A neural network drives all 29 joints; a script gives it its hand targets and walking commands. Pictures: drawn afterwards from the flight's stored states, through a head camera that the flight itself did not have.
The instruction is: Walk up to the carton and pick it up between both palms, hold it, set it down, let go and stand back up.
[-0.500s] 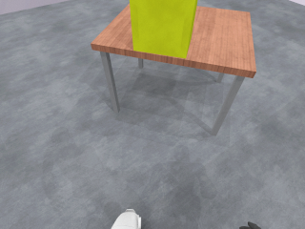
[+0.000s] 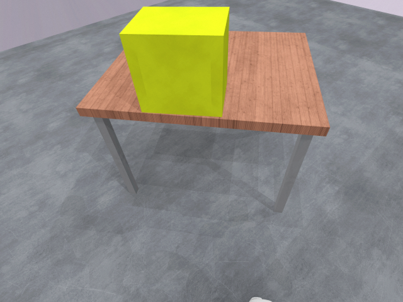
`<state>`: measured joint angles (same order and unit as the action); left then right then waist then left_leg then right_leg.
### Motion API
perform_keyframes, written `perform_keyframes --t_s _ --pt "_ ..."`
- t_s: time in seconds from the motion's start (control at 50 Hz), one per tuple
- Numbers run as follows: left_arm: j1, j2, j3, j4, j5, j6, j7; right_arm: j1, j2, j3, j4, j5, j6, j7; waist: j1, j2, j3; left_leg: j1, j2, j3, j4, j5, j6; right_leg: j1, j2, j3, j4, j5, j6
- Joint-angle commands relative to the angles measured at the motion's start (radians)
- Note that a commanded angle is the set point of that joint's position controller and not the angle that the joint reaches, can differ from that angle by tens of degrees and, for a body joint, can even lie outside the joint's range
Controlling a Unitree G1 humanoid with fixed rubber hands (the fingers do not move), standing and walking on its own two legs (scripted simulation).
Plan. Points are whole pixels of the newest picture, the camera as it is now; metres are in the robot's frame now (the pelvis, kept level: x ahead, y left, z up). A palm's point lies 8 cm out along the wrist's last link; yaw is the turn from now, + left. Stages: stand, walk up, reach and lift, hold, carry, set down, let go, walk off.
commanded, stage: walk up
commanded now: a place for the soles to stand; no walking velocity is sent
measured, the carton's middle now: (183, 62) +0.87 +0.05 +0.05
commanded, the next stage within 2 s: none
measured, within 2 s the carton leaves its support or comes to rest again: neither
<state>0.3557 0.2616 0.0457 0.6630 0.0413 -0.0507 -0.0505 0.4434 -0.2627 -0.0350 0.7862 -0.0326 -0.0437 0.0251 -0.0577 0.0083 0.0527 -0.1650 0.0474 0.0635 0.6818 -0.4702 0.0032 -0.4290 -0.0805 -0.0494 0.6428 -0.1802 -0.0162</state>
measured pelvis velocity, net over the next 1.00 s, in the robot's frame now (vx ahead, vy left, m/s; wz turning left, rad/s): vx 0.36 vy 0.02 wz -0.01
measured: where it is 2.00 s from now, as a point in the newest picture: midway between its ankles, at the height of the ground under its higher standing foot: (201, 264)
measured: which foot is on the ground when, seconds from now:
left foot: down 0.00-0.02, up 0.04-0.40, down 0.42-0.88, up 0.90-1.00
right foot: down 0.00-0.44, up 0.46-0.84, down 0.86-1.00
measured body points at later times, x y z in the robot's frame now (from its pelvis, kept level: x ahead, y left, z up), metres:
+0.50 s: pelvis +0.20 +0.04 +0.00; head +0.21 +0.06 +0.44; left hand +0.16 +0.30 -0.14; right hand +0.34 -0.20 -0.10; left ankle +0.27 +0.14 -0.71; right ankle +0.12 -0.12 -0.67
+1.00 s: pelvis +0.36 +0.02 +0.00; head +0.39 +0.00 +0.45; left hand +0.48 +0.27 -0.09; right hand +0.37 -0.24 -0.14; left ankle +0.31 +0.14 -0.64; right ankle +0.43 -0.09 -0.71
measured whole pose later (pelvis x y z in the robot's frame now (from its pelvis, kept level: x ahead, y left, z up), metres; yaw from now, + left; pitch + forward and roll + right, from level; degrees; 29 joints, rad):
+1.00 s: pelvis +0.36 +0.02 +0.00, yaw -1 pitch -3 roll +0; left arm 0.29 0.22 0.01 0.64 0.03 -0.03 0.01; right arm 0.42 -0.29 -0.02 0.76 -0.04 0.05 0.01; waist -0.02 0.06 0.11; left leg -0.39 0.04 0.05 1.19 -0.53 -0.01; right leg -0.36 -0.03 -0.06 0.69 -0.27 -0.04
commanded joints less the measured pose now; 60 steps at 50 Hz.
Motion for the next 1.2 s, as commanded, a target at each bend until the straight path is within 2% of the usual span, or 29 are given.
perform_keyframes --t_s 0.0,0.02,0.04,0.06,0.12,0.22,0.32,0.38,0.4,0.42,0.44,0.46,0.5,0.54,0.6,0.66,0.74,0.8,0.82,0.84,0.86,0.88,0.92,1.0,1.04,1.08,1.14,1.16,1.18 --pt "0.326 0.298 0.094 -0.041 0.017 -0.029 0.052 0.033 -0.055 -0.002 -0.149 0.003 -0.005 0.005 0.164 -0.323 -0.081 -0.560 -0.085 0.019 0.495 -0.132 0.011 0.513 -0.359 0.714 -0.388 -0.522 -0.184" --pt "0.304 0.284 0.094 -0.025 -0.010 -0.015 0.062 -0.021 -0.134 -0.026 -0.151 -0.021 0.025 -0.002 0.161 -0.184 -0.029 -0.584 -0.012 -0.061 0.599 -0.136 0.012 0.416 -0.410 0.825 -0.446 -0.706 -0.264" --pt "0.265 0.248 0.071 -0.033 -0.020 -0.013 0.066 -0.073 -0.160 -0.033 -0.161 -0.026 0.035 0.000 0.155 -0.120 0.047 -0.610 0.014 -0.097 0.639 -0.049 0.008 0.364 -0.368 0.730 -0.446 -0.643 -0.245" --pt "0.234 0.245 0.063 -0.036 -0.010 -0.014 0.068 -0.086 -0.137 -0.028 -0.159 -0.014 0.030 0.003 0.153 -0.123 0.081 -0.619 0.028 -0.097 0.638 -0.002 0.006 0.332 -0.335 0.602 -0.413 -0.473 -0.241" --pt "0.123 0.197 0.037 -0.039 -0.002 -0.023 0.064 -0.019 -0.114 -0.029 -0.135 -0.004 0.019 0.016 0.096 -0.136 0.045 -0.476 0.065 -0.099 0.495 0.082 -0.010 0.221 -0.244 0.358 -0.403 -0.275 -0.214" --pt "0.121 0.191 0.028 -0.005 -0.008 -0.039 0.060 -0.100 -0.064 -0.018 -0.162 0.001 0.015 0.037 0.100 -0.140 0.059 -0.418 0.073 -0.046 0.209 0.174 -0.023 0.207 -0.213 0.200 -0.387 -0.086 -0.236" --pt "0.123 0.220 0.035 0.010 -0.008 -0.032 0.047 -0.144 -0.057 -0.035 -0.191 -0.009 -0.006 0.037 0.097 -0.127 0.041 -0.223 0.022 0.006 0.002 0.274 0.010 0.152 -0.202 0.144 -0.327 -0.096 -0.206" --pt "0.123 0.179 0.015 0.008 -0.007 -0.016 0.041 0.024 -0.103 -0.062 -0.157 -0.016 -0.023 0.015 0.004 -0.011 0.005 0.077 -0.026 0.013 -0.084 0.264 0.037 0.014 -0.151 0.080 -0.105 -0.108 -0.146" --pt "0.169 0.107 -0.012 0.003 -0.007 -0.010 0.037 0.121 -0.157 -0.079 -0.137 -0.024 -0.028 0.002 -0.038 0.138 -0.062 0.206 0.056 -0.123 -0.154 0.158 0.070 -0.050 -0.062 -0.008 0.162 -0.115 -0.095" --pt "0.234 0.035 -0.041 -0.022 -0.012 -0.003 0.029 0.149 -0.251 -0.087 -0.154 -0.041 -0.030 -0.012 -0.033 0.320 -0.113 0.264 0.322 -0.555 -0.322 -0.108 0.146 -0.191 0.052 -0.058 0.462 -0.373 -0.021" --pt "0.190 0.140 0.004 -0.033 -0.008 0.029 0.039 0.157 -0.285 -0.106 -0.144 0.000 -0.011 -0.032 -0.060 0.207 -0.065 0.189 0.410 -0.755 -0.454 -0.288 0.226 -0.251 0.057 0.021 0.575 -0.423 -0.008" --pt "0.118 0.177 0.016 -0.045 0.006 0.044 0.040 0.114 -0.256 -0.086 -0.150 0.019 -0.007 -0.041 -0.049 0.123 0.026 0.095 0.390 -0.707 -0.485 -0.281 0.205 -0.265 0.024 0.095 0.631 -0.343 -0.004" --pt "0.132 0.128 0.009 -0.030 -0.013 0.037 0.030 0.021 -0.225 -0.065 -0.166 0.004 -0.007 -0.043 -0.004 0.128 0.097 -0.006 0.316 -0.460 -0.442 0.001 0.183 -0.236 0.005 0.100 0.623 -0.242 0.003" --pt "0.181 0.117 0.014 -0.007 -0.013 0.030 0.024 -0.048 -0.180 -0.046 -0.168 0.004 -0.010 -0.036 0.037 0.150 0.070 -0.075 0.247 -0.313 -0.442 0.091 0.183 -0.139 -0.010 0.089 0.534 -0.202 0.016" --pt "0.160 0.094 0.013 -0.009 -0.007 0.027 0.017 -0.040 -0.161 -0.037 -0.149 0.003 -0.023 -0.033 0.036 0.146 0.041 -0.044 0.239 -0.247 -0.419 0.237 0.230 -0.131 -0.005 0.066 0.452 -0.175 0.033" --pt "0.071 0.066 0.008 -0.043 -0.011 0.018 0.009 -0.017 -0.161 -0.032 -0.125 0.003 -0.030 -0.032 0.020 0.129 0.065 -0.034 0.234 -0.189 -0.404 0.310 0.243 -0.139 -0.016 0.044 0.255 -0.133 0.034" --pt "0.008 0.049 0.015 -0.072 -0.008 0.002 0.008 -0.002 -0.194 -0.038 -0.103 0.004 -0.021 -0.021 0.006 0.143 0.027 -0.063 0.202 -0.118 -0.326 0.327 0.227 0.010 0.035 -0.025 0.053 -0.056 0.013" --pt "0.096 0.070 0.033 -0.060 0.000 -0.011 0.029 -0.025 -0.175 -0.023 -0.107 0.010 -0.004 -0.018 0.073 0.043 -0.004 -0.187 0.174 -0.074 -0.145 0.365 0.160 0.269 0.084 -0.039 -0.070 0.077 -0.020" --pt "0.160 0.104 0.045 -0.046 0.003 -0.014 0.040 -0.006 -0.147 -0.008 -0.113 0.009 -0.002 -0.017 0.106 -0.016 -0.041 -0.240 0.140 -0.042 -0.031 0.351 0.120 0.378 0.082 -0.002 -0.080 0.059 -0.041" --pt "0.234 0.164 0.063 -0.045 0.019 -0.017 0.052 0.019 -0.084 0.018 -0.130 0.008 -0.001 -0.014 0.149 -0.172 -0.107 -0.328 0.066 0.043 0.224 0.218 0.063 0.481 -0.098 0.240 -0.154 -0.021 -0.101" --pt "0.257 0.267 0.085 -0.068 0.020 -0.008 0.067 0.088 -0.080 0.017 -0.153 0.006 0.016 -0.013 0.144 -0.267 -0.121 -0.429 -0.053 0.054 0.450 -0.152 0.000 0.487 -0.358 0.662 -0.314 -0.145 -0.227" --pt "0.254 0.265 0.094 -0.043 -0.012 0.010 0.075 0.036 -0.149 -0.011 -0.146 -0.010 0.053 -0.023 0.162 -0.171 -0.093 -0.449 -0.003 -0.022 0.568 -0.198 -0.003 0.401 -0.403 0.735 -0.353 -0.305 -0.320" --pt "0.163 0.214 0.059 -0.057 -0.019 0.018 0.083 -0.033 -0.145 -0.016 -0.161 -0.007 0.066 -0.022 0.145 -0.119 0.021 -0.495 0.020 -0.074 0.614 -0.094 -0.011 0.300 -0.315 0.554 -0.356 -0.172 -0.286" --pt "0.003 0.155 0.025 -0.073 -0.011 0.010 0.080 0.042 -0.101 -0.012 -0.125 0.004 0.056 -0.018 0.069 -0.138 -0.010 -0.291 0.038 -0.079 0.404 0.012 -0.037 0.136 -0.194 0.251 -0.293 0.177 -0.228" --pt "-0.043 0.151 0.013 -0.078 -0.022 0.010 0.076 0.022 -0.066 0.002 -0.131 0.015 0.051 -0.018 0.055 -0.171 -0.024 -0.198 0.033 -0.055 0.223 0.030 -0.041 0.089 -0.161 0.163 -0.221 0.365 -0.220" --pt "-0.042 0.165 0.012 -0.079 -0.026 0.019 0.071 -0.004 -0.060 0.008 -0.134 0.017 0.047 -0.020 0.065 -0.187 -0.066 -0.143 0.006 -0.013 0.110 0.103 -0.042 0.112 -0.145 0.150 -0.155 0.455 -0.208" --pt "-0.091 0.182 -0.003 -0.083 -0.053 0.041 0.058 -0.003 -0.099 -0.006 -0.140 0.014 0.035 -0.027 0.018 -0.096 -0.118 0.065 -0.012 -0.011 -0.148 0.406 -0.005 0.011 -0.118 0.136 -0.045 0.285 -0.126" --pt "-0.067 0.158 -0.013 -0.087 -0.066 0.043 0.052 -0.031 -0.140 -0.015 -0.154 0.008 0.032 -0.028 0.019 -0.032 -0.132 0.111 0.051 -0.102 -0.173 0.440 0.030 -0.051 -0.092 0.131 -0.022 0.124 -0.074" --pt "-0.003 0.100 -0.030 -0.096 -0.079 0.045 0.048 -0.088 -0.199 -0.025 -0.181 0.004 0.028 -0.033 0.059 0.115 -0.138 0.062 0.221 -0.316 -0.257 0.403 0.087 -0.058 -0.014 0.076 0.067 -0.098 -0.014"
